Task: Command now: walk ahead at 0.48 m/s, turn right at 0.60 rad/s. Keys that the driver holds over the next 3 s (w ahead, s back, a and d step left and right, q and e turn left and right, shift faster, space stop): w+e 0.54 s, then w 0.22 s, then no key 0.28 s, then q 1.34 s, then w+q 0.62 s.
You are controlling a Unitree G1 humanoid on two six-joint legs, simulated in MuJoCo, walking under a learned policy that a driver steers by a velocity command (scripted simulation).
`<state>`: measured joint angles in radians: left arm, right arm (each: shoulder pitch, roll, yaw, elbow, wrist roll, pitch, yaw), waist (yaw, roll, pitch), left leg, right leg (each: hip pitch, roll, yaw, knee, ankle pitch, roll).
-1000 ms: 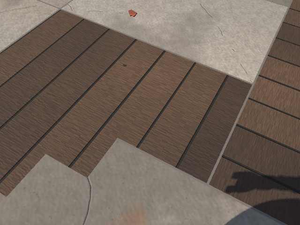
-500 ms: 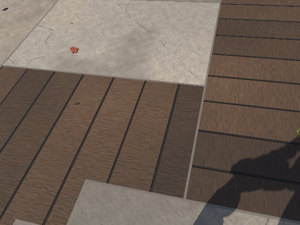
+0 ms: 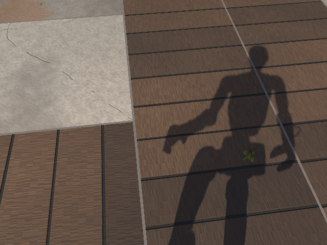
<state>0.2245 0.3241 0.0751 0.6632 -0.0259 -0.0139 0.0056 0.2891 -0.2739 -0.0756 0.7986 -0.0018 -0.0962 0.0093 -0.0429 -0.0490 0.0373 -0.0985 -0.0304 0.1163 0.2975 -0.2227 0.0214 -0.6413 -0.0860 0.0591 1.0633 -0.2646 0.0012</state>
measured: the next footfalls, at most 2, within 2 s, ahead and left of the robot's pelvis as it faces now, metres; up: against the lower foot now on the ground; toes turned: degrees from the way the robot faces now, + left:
right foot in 0.24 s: +0.30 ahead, -0.15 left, +0.00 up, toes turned -10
left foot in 0.72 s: +0.64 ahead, -0.04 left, +0.00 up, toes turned -25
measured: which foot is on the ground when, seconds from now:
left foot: down 0.00-0.22, up 0.24-0.70, down 0.72-1.00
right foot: up 0.00-0.22, down 0.24-0.74, up 0.76-1.00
